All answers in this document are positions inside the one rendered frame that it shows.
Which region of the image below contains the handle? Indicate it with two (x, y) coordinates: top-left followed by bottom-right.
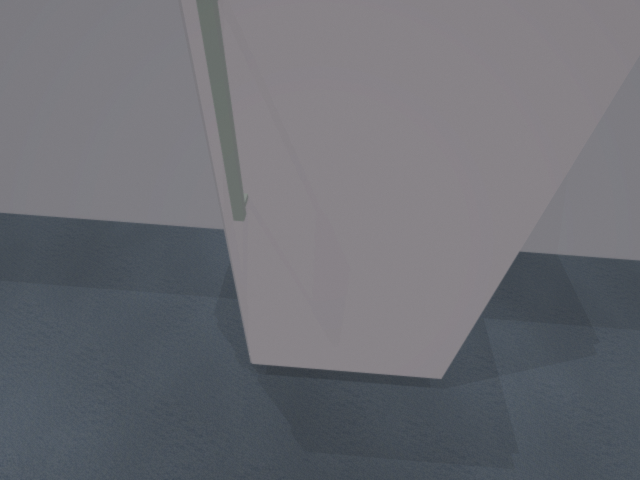
(196, 0), (248, 221)

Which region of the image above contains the fridge door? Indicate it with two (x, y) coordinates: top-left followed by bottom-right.
(181, 0), (640, 379)

